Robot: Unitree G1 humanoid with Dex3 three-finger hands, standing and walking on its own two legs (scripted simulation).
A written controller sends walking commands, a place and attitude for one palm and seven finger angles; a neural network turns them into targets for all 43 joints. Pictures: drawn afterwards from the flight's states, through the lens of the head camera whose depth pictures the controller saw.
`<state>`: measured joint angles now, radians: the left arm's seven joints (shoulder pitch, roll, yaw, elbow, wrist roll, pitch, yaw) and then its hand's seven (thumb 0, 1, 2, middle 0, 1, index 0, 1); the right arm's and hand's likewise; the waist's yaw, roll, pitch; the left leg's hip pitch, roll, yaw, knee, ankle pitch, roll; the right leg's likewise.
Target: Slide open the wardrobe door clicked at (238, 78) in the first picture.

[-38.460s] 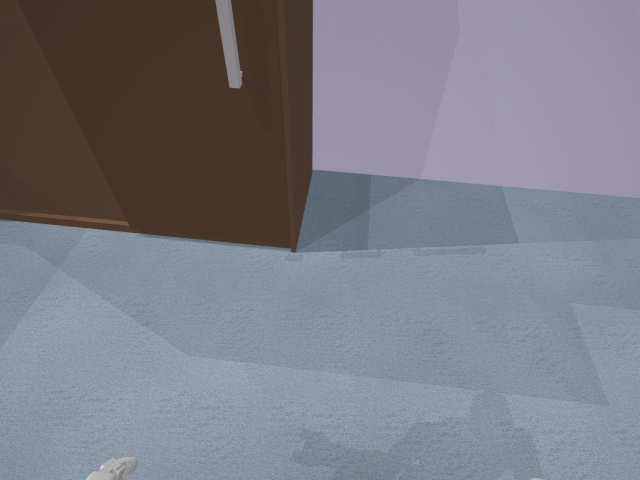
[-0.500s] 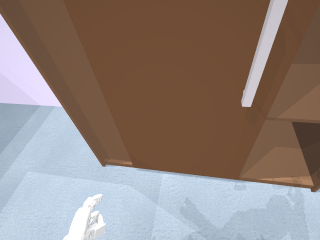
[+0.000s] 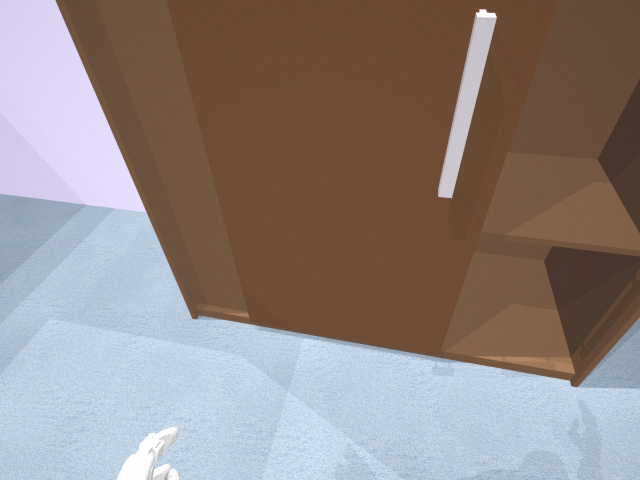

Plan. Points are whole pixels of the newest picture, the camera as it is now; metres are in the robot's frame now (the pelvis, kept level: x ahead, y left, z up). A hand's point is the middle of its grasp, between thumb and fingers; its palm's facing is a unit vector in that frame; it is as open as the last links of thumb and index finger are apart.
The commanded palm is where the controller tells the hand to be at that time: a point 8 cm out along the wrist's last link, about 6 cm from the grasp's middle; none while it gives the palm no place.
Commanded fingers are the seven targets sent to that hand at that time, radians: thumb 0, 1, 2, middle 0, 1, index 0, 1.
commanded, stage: stop stepping back and stand still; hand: right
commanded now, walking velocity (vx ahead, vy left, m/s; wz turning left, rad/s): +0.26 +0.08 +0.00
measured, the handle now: (461, 113) +0.70 -0.25 +0.16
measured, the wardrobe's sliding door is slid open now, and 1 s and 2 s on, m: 0.42 0.42 0.42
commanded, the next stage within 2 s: let the arm hang, fingers relaxed in 1.18 s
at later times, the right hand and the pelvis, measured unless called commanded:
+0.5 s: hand out of the picture +0.12 -0.31 +0.16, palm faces +0.55 +0.70 -0.45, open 7.4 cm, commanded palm +0.07 -0.33 +0.19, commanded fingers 0.00 -0.90 -0.90 0.20 0.30 0.20 0.30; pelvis -0.04 -0.02 +0.02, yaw -4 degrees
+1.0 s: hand out of the picture +0.16 -0.34 +0.15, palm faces +0.48 +0.74 -0.47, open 7.4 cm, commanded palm +0.10 -0.36 +0.19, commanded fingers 0.00 -0.90 -0.90 0.20 0.30 0.20 0.30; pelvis -0.01 -0.05 +0.01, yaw -5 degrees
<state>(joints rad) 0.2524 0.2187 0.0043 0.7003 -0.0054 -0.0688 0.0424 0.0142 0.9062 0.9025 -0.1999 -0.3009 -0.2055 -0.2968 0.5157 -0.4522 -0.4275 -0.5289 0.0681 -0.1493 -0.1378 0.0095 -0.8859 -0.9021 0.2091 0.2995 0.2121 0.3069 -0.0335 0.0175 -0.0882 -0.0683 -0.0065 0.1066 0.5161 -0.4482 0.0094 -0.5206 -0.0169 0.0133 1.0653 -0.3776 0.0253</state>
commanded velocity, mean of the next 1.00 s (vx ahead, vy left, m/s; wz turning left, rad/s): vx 0.07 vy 0.03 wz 0.00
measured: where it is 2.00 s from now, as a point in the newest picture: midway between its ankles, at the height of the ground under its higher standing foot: outside the picture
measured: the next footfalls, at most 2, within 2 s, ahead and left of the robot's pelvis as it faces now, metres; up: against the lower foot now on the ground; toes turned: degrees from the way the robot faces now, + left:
right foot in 0.06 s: +0.03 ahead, -0.15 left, +0.00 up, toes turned -2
left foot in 0.32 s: +0.02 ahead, +0.07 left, +0.00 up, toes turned -2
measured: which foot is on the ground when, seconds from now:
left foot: down 0.00-0.08, up 0.10-0.30, down 0.32-1.00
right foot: up 0.00-0.04, down 0.06-0.30, up 0.32-0.60, down 0.62-1.00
